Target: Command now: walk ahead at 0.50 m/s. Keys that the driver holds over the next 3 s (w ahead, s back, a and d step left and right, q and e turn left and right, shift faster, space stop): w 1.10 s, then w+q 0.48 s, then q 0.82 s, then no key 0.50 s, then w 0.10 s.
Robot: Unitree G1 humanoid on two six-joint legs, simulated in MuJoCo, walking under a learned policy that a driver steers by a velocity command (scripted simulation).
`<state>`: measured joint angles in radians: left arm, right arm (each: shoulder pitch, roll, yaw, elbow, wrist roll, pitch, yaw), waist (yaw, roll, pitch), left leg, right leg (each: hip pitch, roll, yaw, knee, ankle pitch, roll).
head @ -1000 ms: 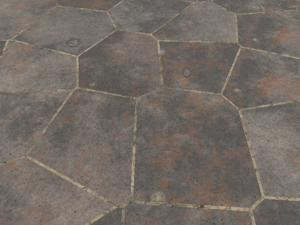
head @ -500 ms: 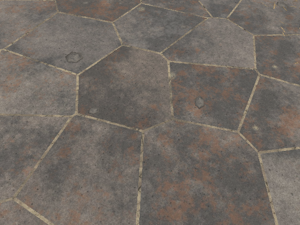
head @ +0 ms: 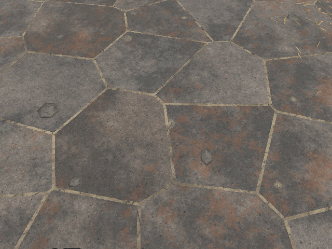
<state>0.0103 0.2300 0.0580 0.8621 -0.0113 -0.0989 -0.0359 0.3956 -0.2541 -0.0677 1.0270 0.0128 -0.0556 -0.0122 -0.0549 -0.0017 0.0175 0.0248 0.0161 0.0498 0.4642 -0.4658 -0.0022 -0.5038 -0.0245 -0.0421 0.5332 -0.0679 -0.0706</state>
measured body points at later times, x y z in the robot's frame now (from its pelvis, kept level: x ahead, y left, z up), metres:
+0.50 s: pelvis +0.27 +0.00 +0.01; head +0.30 +0.01 +0.46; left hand +0.23 +0.27 -0.13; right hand +0.48 -0.22 -0.09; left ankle +0.45 +0.13 -0.70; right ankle +0.12 -0.10 -0.72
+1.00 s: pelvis +0.55 +0.03 +0.02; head +0.57 +0.03 +0.47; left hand +0.74 +0.26 -0.09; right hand +0.53 -0.24 -0.12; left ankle +0.45 +0.13 -0.72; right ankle +0.74 -0.13 -0.68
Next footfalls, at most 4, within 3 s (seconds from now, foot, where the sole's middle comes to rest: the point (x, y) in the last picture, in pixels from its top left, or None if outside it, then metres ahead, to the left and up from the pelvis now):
0.54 left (138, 245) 0.49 0.13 -0.76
1.10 right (192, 171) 0.80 -0.12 -0.76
1.68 left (135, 126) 1.08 0.14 -0.76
2.16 right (163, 99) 1.25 -0.01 -0.76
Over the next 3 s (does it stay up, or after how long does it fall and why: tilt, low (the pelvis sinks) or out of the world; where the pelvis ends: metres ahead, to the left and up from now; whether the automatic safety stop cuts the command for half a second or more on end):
stays up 1.10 0.08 0.01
